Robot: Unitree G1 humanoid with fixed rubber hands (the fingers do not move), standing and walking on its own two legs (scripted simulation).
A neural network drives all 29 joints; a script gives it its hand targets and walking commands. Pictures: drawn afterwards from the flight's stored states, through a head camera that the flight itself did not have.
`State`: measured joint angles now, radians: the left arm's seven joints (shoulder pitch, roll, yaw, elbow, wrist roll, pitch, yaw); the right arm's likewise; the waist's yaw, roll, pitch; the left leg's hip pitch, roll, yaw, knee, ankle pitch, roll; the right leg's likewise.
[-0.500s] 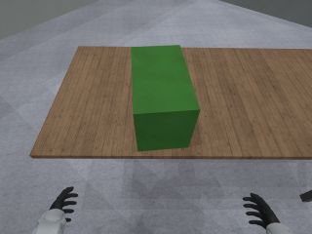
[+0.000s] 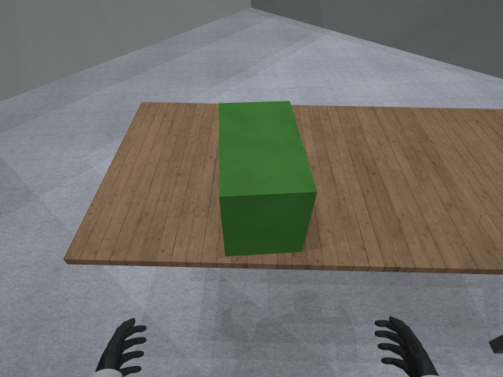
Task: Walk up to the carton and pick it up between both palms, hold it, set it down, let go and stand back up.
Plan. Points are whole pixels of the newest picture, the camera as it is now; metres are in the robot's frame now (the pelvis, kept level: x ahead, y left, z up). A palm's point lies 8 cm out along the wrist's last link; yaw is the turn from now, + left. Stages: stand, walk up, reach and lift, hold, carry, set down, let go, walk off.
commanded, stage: reach and lift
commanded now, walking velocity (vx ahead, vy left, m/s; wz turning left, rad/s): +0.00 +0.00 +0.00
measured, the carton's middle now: (258, 175) +0.51 +0.02 +0.01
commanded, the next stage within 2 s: none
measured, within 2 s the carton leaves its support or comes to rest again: neither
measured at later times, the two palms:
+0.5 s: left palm (143, 334) +0.20 +0.20 -0.03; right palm (421, 339) +0.20 -0.23 -0.02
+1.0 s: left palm (165, 292) +0.24 +0.16 +0.02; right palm (402, 297) +0.25 -0.20 +0.02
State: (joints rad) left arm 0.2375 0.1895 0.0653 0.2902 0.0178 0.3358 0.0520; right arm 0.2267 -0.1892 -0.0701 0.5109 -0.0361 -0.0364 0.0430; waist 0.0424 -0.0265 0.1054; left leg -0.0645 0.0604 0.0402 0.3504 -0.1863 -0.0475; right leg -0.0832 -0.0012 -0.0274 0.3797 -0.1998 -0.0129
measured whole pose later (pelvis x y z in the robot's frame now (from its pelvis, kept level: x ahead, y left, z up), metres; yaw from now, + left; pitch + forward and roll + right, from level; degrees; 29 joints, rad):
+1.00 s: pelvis +0.02 -0.01 +0.00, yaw -2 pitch -3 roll +0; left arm 0.22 -0.01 -0.05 0.03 0.02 0.10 0.22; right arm 0.17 -0.22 0.08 0.28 0.23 -0.18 0.03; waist 0.05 -0.05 0.04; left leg -0.03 0.07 0.06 0.26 -0.17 -0.06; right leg -0.07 0.02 0.01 0.31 -0.19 -0.02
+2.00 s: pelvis +0.02 -0.01 +0.00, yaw -3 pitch +2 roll +0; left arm -0.45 0.03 0.18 0.15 -0.01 0.55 0.17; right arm -0.65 -0.29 0.11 0.61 0.34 0.17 -0.10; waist 0.08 -0.02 0.03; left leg -0.15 0.09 0.04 0.30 -0.18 -0.07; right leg -0.18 0.05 0.01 0.32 -0.17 -0.04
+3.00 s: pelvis +0.01 +0.00 +0.00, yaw -1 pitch +14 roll -1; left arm -0.95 0.03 0.21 1.08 0.01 0.03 0.20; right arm -1.07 -0.25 -0.03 1.30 0.20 -0.03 -0.04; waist 0.11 0.00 -0.13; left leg -0.45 0.08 0.01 0.39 -0.18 -0.06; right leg -0.44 0.04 -0.01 0.34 -0.14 -0.02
